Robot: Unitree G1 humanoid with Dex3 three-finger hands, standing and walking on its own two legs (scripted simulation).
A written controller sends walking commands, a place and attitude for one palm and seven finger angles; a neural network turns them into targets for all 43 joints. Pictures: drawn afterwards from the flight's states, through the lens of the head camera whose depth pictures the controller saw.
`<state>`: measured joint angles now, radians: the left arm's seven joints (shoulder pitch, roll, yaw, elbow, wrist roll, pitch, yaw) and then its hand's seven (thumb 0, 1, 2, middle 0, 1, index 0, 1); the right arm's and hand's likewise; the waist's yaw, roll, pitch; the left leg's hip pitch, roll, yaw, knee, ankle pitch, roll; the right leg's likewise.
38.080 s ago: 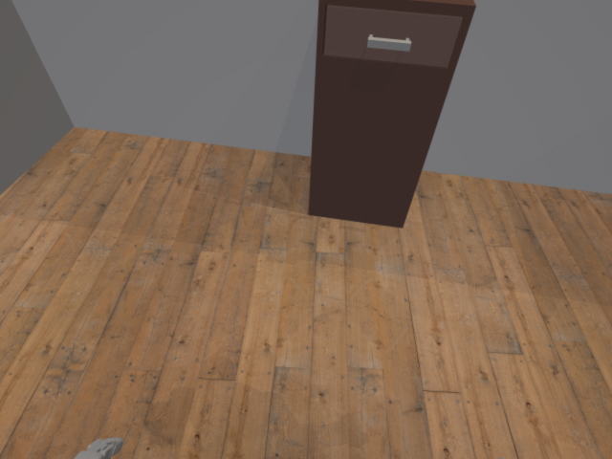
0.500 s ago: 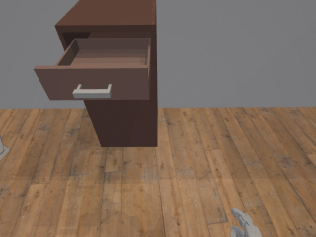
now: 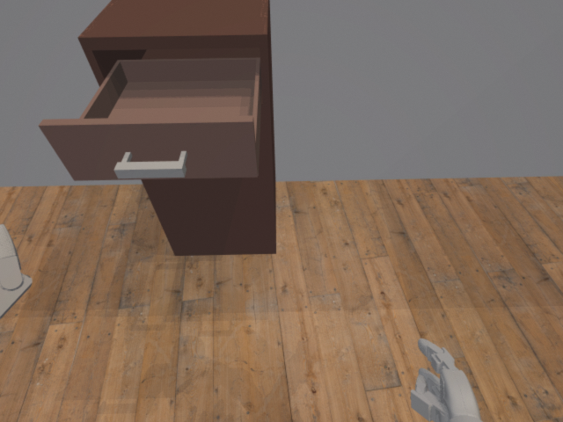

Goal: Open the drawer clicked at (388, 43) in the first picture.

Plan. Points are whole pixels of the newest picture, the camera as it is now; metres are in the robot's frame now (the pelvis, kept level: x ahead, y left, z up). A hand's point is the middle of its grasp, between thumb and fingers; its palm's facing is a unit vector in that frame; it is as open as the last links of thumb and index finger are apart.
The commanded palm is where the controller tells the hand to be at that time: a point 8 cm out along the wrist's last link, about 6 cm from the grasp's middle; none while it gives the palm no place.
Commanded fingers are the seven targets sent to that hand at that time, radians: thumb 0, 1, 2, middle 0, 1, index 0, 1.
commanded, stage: let the arm hang, fingers relaxed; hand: left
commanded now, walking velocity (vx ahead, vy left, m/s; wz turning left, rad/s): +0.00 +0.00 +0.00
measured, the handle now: (153, 162) +0.55 +0.27 +0.04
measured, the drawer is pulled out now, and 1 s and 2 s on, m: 0.30 0.30 0.30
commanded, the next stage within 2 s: look to check the result in 1.16 s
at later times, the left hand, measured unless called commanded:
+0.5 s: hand out of the picture -0.04 +0.20 -0.18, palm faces +0.07 -0.98 -0.20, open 7.1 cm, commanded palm none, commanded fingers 0.00 0.90 0.90 -0.20 -0.30 -0.20 -0.30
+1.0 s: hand out of the picture -0.03 +0.18 -0.17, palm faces +0.05 -0.98 -0.18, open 7.4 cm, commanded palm none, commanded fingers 0.00 0.90 0.90 -0.20 -0.30 -0.20 -0.30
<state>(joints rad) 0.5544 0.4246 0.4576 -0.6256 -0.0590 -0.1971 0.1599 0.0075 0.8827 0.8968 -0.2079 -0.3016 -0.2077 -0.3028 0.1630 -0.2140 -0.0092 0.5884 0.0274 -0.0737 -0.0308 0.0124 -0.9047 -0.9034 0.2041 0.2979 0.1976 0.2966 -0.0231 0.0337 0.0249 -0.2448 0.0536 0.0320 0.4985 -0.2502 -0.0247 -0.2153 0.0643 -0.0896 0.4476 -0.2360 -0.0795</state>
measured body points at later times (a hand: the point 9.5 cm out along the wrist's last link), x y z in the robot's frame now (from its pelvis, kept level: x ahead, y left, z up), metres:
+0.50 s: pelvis -0.03 +0.01 +0.00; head +0.00 +0.02 +0.45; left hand -0.04 +0.25 -0.16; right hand -0.03 -0.23 -0.15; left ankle +0.01 +0.13 -0.74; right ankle +0.00 -0.06 -0.74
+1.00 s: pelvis -0.03 +0.02 +0.00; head -0.03 +0.02 +0.45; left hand -0.03 +0.23 -0.16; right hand -0.07 -0.17 -0.16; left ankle +0.01 +0.13 -0.74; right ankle +0.00 -0.06 -0.74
